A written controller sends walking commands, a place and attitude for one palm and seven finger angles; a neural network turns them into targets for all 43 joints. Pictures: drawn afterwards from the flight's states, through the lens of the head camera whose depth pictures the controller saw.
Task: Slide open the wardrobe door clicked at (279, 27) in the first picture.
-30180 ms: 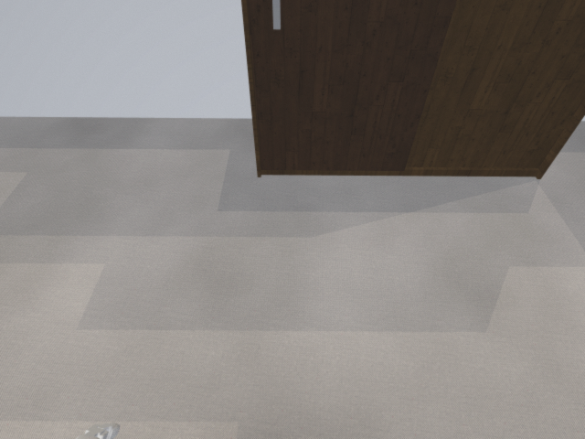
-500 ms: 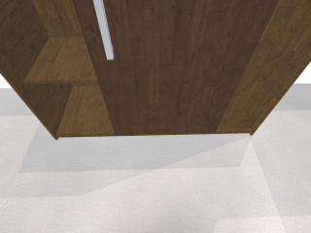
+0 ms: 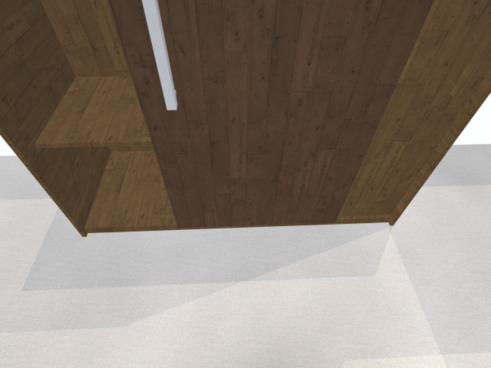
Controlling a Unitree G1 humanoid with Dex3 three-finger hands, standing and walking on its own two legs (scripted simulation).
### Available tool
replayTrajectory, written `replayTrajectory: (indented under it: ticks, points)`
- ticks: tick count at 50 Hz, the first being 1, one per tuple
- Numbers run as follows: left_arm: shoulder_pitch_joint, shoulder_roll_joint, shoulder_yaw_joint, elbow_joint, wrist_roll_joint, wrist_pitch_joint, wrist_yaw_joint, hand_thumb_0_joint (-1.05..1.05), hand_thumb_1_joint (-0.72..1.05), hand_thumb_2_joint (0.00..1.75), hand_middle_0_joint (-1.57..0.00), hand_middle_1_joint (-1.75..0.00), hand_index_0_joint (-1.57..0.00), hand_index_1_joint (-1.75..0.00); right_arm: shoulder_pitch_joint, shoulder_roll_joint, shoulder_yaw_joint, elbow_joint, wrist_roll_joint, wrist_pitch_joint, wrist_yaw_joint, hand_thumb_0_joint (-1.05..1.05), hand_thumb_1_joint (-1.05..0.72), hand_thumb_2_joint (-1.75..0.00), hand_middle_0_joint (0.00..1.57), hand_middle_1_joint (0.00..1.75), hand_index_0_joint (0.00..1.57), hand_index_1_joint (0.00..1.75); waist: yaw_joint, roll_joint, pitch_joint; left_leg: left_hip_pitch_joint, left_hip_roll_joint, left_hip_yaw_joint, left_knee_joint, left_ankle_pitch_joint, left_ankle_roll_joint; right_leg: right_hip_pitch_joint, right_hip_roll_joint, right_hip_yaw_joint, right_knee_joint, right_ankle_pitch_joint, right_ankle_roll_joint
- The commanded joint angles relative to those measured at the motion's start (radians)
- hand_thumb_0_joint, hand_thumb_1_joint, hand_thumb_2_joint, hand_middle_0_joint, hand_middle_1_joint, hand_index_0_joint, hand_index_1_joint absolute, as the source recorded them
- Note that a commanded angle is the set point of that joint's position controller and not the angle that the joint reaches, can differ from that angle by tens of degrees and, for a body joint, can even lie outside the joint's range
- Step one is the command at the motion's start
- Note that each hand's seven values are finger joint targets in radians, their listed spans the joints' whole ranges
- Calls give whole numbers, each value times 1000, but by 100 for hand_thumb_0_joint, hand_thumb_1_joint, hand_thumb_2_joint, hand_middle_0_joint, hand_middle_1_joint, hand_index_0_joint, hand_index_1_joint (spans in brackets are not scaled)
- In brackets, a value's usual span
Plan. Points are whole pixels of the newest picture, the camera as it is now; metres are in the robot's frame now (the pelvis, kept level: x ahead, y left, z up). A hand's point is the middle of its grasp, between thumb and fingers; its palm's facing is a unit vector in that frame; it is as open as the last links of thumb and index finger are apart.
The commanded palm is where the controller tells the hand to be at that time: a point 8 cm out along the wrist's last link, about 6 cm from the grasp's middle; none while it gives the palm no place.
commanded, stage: let the arm hang, fingers relaxed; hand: left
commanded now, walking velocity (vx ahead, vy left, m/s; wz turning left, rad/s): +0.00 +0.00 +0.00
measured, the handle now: (162, 47) +0.77 +0.24 +0.14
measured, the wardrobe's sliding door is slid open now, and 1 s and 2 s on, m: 0.44 0.44 0.44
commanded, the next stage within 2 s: look to check the result in 0.02 s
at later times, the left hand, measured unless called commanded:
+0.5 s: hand out of the picture +0.04 +0.20 -0.17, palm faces -0.03 -0.97 -0.26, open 7.4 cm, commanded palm none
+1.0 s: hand out of the picture +0.09 +0.24 -0.15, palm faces -0.04 -0.93 -0.35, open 7.4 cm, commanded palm none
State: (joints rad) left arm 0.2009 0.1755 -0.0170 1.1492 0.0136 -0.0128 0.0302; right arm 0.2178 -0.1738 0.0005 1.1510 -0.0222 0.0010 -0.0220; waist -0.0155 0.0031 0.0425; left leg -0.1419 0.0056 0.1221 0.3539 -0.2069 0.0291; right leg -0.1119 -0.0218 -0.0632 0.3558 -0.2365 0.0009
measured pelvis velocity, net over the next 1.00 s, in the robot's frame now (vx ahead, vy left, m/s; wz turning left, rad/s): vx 0.01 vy -0.01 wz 0.01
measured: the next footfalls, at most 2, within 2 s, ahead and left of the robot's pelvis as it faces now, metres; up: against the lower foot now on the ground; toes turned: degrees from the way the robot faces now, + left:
none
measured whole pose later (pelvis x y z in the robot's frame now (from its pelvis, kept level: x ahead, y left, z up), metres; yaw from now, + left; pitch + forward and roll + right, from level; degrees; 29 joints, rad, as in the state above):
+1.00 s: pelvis +0.01 -0.01 +0.00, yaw +0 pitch -1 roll +0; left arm 0.08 0.34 0.00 1.13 0.02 -0.02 0.01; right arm 0.10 -0.34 -0.01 1.12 -0.02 0.00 0.00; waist -0.02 0.01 0.05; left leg -0.09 0.01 0.11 0.27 -0.17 0.01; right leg -0.05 -0.01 -0.07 0.27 -0.21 -0.02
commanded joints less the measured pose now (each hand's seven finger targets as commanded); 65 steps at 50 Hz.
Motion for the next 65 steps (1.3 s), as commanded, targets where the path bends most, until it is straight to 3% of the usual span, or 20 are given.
replayTrajectory:
  ticks: [1, 4, 6, 15, 21, 25, 38, 41, 43, 51, 54, 61, 65]
  points:
    - [50, 137, 26, -33, 1, -13, 9, 0, 90, 90, -20, -30, -20, -30, 50, -124, -18, -26, 5, -10, -8, 0, -90, -90, 20, 30, 20, 30, 4, -16, -29, 43, 130, -123, -51, 219, 0, -25, -106, 92, -57, 218, -22]
    - [40, 136, 25, -32, 0, -12, 8, 0, 90, 90, -20, -30, -20, -30, 41, -127, -19, -24, 3, -9, -8, 0, -90, -90, 20, 30, 20, 30, 3, 4, 4, 31, 128, -120, -62, 192, -2, -35, -106, 94, -68, 191, -22]
    - [43, 148, 28, -32, 1, -14, 8, 0, 90, 90, -20, -30, -20, -30, 40, -135, -21, -26, 6, -10, -7, 0, -90, -90, 20, 30, 20, 30, 4, -2, -23, 44, 129, -124, -59, 206, 1, -21, -107, 94, -67, 199, -24]
    - [17, 174, 31, -32, 0, -15, 4, 0, 90, 90, -20, -30, -20, -30, 8, -166, -24, -29, 4, -13, -8, 0, -90, -90, 20, 30, 20, 30, 4, 3, -8, 49, 130, -131, -70, 201, 2, -23, -110, 96, -79, 190, -27]
    - [-3, 211, 39, -42, 2, -22, 3, 0, 90, 90, -20, -30, -20, -30, -9, -200, -30, -38, 7, -17, -7, 0, -90, -90, 20, 30, 20, 30, 3, -14, -55, 77, 138, -132, -61, 259, 4, 7, -116, 93, -73, 267, -30]
    - [-31, 229, 42, -47, 1, -22, 1, 0, 90, 90, -20, -30, -20, -30, -33, -225, -32, -43, 5, -17, -7, 0, -90, -90, 20, 30, 20, 30, 3, 7, -35, 73, 140, -130, -73, 252, 1, 4, -118, 97, -82, 260, -32]
    - [-110, 315, 49, -67, 2, -27, -8, 0, 90, 90, -20, -30, -20, -30, -111, -312, -39, -65, 6, -19, 4, 0, -90, -90, 20, 30, 20, 30, 3, -4, -50, 89, 148, -143, -103, 223, -3, 15, -126, 108, -116, 231, -33]
    - [-119, 336, 51, -71, 3, -30, -9, 0, 90, 90, -20, -30, -20, -30, -119, -330, -39, -73, 8, -21, 6, 0, -90, -90, 20, 30, 20, 30, 3, -9, -89, 106, 151, -148, -96, 259, -3, 41, -130, 110, -111, 279, -35]
    - [-134, 341, 50, -73, 1, -29, -10, 0, 90, 90, -20, -30, -20, -30, -131, -341, -39, -73, 6, -21, 6, 0, -90, -90, 20, 30, 20, 30, 2, -1, -81, 106, 152, -145, -103, 259, -5, 37, -131, 110, -114, 276, -35]
    - [-143, 366, 50, -80, 3, -30, -9, 0, 90, 90, -20, -30, -20, -30, -141, -361, -37, -80, 8, -20, 7, 0, -90, -90, 20, 30, 20, 30, 2, -7, -109, 131, 157, -142, -97, 308, -7, 58, -135, 110, -111, 337, -39]
    - [-153, 367, 48, -79, 1, -28, -10, 0, 90, 90, -20, -30, -20, -30, -148, -364, -35, -80, 7, -19, 7, 0, -90, -90, 20, 30, 20, 30, 2, -2, -75, 118, 156, -140, -108, 283, -10, 47, -134, 112, -121, 319, -39]
    - [-145, 372, 50, -81, 3, -31, -7, 0, 90, 90, -20, -30, -20, -30, -140, -367, -36, -82, 7, -17, 6, 0, -90, -90, 20, 30, 20, 30, 0, -21, -108, 137, 156, -139, -96, 293, -11, 67, -136, 116, -119, 371, -41]
    - [-150, 368, 48, -81, 1, -29, -8, 0, 90, 90, -20, -30, -20, -30, -143, -363, -35, -78, 6, -16, 6, 0, -90, -90, 20, 30, 20, 30, 0, -1, -76, 120, 154, -135, -106, 257, -14, 54, -136, 120, -129, 340, -42]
